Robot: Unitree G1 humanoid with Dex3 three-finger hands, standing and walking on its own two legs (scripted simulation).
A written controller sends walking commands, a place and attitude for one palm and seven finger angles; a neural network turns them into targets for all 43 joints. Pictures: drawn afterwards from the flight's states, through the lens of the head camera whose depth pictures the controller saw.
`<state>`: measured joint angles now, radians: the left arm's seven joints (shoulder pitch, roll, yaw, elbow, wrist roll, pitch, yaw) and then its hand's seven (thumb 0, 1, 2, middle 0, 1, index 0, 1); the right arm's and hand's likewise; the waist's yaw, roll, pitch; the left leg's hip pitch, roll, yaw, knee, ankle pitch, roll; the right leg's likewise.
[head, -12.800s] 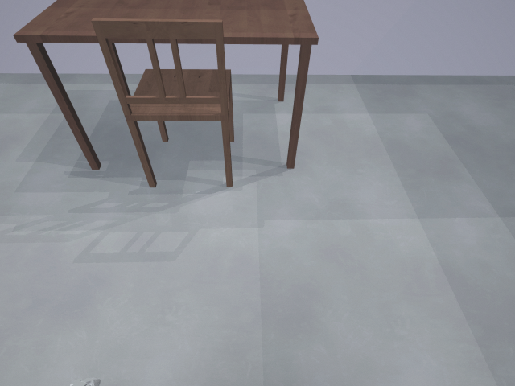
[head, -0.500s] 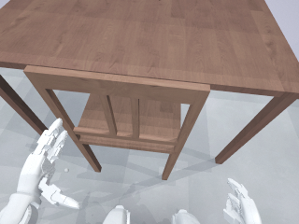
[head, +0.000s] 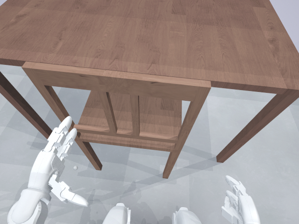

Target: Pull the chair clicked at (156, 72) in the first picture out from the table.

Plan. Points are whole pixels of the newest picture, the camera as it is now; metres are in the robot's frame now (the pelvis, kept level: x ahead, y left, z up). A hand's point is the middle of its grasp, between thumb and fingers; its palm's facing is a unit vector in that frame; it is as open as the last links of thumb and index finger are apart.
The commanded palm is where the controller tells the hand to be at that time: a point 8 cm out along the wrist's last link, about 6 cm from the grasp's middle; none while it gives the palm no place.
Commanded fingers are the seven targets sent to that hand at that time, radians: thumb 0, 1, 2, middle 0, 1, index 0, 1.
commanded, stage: aim the fingers beside a spindle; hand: left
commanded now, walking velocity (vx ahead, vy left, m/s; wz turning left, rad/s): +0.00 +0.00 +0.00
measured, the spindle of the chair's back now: (109, 113) +0.44 +0.15 -0.02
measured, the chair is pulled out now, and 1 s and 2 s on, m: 0.00 0.00 0.00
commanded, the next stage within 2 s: push the fingers through the gap in 1.76 s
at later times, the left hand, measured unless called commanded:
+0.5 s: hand (89, 160) +0.27 +0.16 +0.02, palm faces -0.12 -0.99 -0.04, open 16.9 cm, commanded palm +0.25 +0.22 +0.03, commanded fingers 0.00 -0.50 0.30 -0.06 -0.08 -0.06 -0.08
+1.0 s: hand (103, 156) +0.29 +0.14 +0.00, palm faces -0.12 -0.99 -0.04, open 16.9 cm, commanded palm +0.28 +0.19 +0.01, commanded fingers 0.00 -0.50 0.30 -0.06 -0.08 -0.06 -0.08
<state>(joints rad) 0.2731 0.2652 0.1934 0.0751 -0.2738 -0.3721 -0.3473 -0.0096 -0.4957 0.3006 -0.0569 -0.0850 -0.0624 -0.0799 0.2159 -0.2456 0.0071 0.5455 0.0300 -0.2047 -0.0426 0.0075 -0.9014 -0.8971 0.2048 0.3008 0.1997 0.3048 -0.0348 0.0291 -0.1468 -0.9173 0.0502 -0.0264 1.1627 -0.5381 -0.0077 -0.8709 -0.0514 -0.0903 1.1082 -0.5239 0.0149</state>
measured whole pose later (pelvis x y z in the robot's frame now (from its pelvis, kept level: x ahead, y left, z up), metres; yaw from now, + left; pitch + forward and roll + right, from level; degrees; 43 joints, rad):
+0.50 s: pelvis +0.00 +0.00 -0.01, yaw -1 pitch +19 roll -2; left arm 0.21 0.24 0.13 0.09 -0.23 -0.39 -0.26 -0.01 -0.49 0.30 -0.06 -0.09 -0.06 -0.08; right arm 0.22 -0.24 0.01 0.54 0.02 -0.16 -0.03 0.01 -0.90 -0.90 0.20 0.30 0.20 0.30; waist -0.05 0.03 -0.16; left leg -0.99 0.05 -0.01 1.21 -0.55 -0.01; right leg -0.95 -0.05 -0.07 1.16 -0.54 0.02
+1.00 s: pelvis -0.01 +0.00 -0.03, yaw -1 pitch +21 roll -2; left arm 0.09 0.21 0.07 0.16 -0.17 -0.40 -0.18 -0.01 -0.50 0.30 -0.06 -0.09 -0.06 -0.08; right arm 0.20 -0.24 0.01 0.53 0.01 -0.11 -0.02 0.01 -0.90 -0.90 0.20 0.30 0.20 0.30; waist -0.05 0.02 -0.16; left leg -1.08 0.05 -0.02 1.28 -0.57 -0.01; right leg -1.04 -0.06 -0.07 1.24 -0.56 0.01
